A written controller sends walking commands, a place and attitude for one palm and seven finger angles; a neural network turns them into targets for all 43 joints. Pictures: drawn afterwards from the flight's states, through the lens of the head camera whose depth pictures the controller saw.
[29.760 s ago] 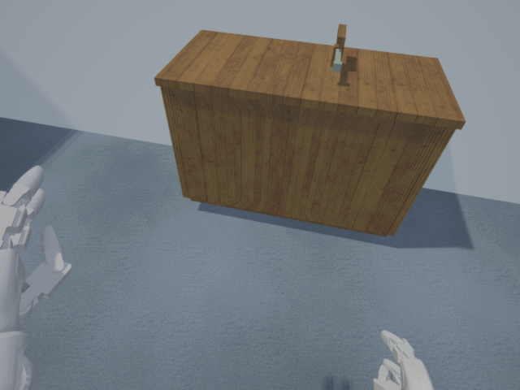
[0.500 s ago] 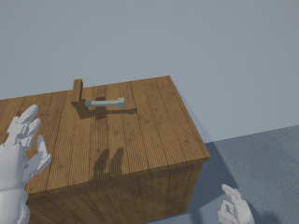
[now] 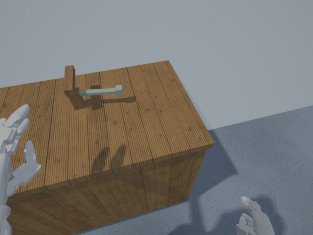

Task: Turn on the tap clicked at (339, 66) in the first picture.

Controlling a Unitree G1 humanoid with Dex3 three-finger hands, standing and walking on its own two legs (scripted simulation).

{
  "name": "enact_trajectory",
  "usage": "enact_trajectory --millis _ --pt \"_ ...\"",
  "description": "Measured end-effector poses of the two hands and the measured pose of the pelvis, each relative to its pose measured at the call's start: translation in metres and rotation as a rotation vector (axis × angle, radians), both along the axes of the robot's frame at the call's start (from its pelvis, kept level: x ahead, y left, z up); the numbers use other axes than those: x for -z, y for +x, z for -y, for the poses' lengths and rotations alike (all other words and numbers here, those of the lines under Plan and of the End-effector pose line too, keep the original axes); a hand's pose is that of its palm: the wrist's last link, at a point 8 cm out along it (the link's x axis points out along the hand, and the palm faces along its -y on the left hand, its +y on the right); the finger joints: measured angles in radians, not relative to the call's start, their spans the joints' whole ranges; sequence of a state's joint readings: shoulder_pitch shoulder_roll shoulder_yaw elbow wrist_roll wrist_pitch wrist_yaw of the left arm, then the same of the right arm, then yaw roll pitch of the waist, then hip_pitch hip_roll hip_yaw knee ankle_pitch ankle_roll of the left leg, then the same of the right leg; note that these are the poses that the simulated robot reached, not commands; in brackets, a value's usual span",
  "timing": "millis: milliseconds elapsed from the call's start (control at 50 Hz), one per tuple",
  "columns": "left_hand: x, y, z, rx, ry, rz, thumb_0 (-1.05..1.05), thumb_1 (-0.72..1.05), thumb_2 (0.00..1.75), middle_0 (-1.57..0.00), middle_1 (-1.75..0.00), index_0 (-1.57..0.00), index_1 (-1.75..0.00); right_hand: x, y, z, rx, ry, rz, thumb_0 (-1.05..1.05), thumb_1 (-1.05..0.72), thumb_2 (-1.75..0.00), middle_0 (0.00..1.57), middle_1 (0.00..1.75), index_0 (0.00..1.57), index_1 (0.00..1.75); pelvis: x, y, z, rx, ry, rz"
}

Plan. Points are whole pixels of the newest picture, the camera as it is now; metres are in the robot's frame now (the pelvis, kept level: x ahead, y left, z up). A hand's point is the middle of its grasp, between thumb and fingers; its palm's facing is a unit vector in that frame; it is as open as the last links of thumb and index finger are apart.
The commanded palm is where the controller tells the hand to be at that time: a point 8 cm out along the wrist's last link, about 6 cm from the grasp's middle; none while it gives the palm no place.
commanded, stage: step back with the hand held close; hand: left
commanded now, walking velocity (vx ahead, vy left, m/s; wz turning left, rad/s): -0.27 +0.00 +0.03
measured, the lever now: (119, 90) +0.57 +0.18 +0.02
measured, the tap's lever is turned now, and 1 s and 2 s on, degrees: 79 79 79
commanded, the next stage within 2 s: stop stepping back and stand still in 1.04 s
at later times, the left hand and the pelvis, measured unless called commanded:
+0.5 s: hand (16, 187) +0.16 +0.25 +0.16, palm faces +0.41 -0.81 -0.42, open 7.4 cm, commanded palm +0.11 +0.29 +0.18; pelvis -0.04 +0.01 -0.01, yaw +3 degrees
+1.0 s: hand (9, 231) +0.10 +0.23 +0.16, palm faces +0.31 -0.87 -0.38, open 7.4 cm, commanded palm +0.04 +0.28 +0.18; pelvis -0.12 +0.00 +0.00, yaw +0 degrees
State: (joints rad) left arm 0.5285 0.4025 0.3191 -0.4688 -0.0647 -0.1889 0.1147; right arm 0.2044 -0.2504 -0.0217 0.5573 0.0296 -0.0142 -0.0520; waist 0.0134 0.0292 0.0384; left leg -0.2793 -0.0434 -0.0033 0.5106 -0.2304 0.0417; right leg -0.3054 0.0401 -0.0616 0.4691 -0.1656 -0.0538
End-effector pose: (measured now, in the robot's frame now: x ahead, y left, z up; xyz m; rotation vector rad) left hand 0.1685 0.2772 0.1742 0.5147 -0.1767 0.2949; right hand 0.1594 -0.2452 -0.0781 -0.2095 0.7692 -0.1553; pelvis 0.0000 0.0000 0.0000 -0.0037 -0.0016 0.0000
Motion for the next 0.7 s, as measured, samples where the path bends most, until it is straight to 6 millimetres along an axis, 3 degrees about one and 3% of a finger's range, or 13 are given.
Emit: enact_trajectory --millis 140,320,440,560,700 --pt "-0.005 -0.024 -0.014 -0.034 0.019 0.054 0.01 0.89 0.90 -0.21 -0.30 -0.22 -0.30 0.005 -0.023 -0.012 -0.013 0.001 -0.008 0.01 -0.91 -0.90 0.20 0.30 0.20 0.30 0.004 -0.019 -0.008 -0.003 -0.010 -0.008" --pt "0.000 -0.035 -0.019 -0.050 0.035 0.080 0.01 0.89 0.90 -0.21 -0.30 -0.22 -0.30 0.010 -0.035 -0.030 -0.042 0.018 0.006 0.01 -0.91 -0.90 0.20 0.30 0.20 0.30 0.009 -0.033 -0.011 -0.022 -0.003 0.003" --pt "-0.003 -0.042 -0.014 -0.053 0.044 0.113 0.01 0.89 0.90 -0.21 -0.30 -0.22 -0.30 0.015 -0.033 -0.029 -0.059 0.028 0.006 0.01 -0.91 -0.90 0.20 0.30 0.20 0.30 0.013 -0.037 -0.008 -0.027 -0.002 0.002" --pt "0.000 -0.050 -0.012 -0.010 -0.014 0.135 0.01 0.89 0.90 -0.21 -0.30 -0.22 -0.30 0.008 -0.041 -0.025 -0.058 -0.004 -0.026 0.01 -0.91 -0.90 0.20 0.30 0.20 0.30 0.012 -0.047 -0.010 -0.064 -0.002 -0.011" --pt "-0.001 -0.078 -0.040 -0.037 0.072 0.118 0.01 0.88 0.90 -0.21 -0.30 -0.22 -0.30 0.003 -0.055 -0.032 -0.046 -0.054 -0.005 0.01 -0.91 -0.90 0.20 0.30 0.20 0.30 0.015 -0.065 -0.025 -0.073 -0.018 -0.014"
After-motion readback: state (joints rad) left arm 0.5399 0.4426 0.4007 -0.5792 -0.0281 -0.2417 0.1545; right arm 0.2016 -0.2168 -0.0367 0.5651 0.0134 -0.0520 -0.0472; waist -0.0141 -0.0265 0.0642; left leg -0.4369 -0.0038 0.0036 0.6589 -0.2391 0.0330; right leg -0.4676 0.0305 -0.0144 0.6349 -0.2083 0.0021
